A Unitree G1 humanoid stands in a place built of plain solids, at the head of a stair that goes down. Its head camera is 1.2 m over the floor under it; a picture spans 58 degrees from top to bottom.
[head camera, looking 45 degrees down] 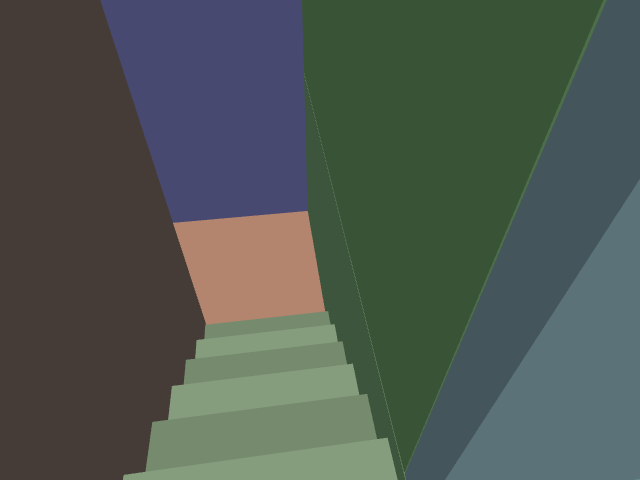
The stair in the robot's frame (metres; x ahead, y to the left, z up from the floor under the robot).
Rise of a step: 0.19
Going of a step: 0.23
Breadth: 0.80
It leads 7 degrees to the left of straight ahead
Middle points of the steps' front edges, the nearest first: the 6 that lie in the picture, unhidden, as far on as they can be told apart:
0.47 0.18 -0.19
0.70 0.22 -0.38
0.93 0.25 -0.57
1.16 0.28 -0.76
1.40 0.31 -0.95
1.63 0.34 -1.14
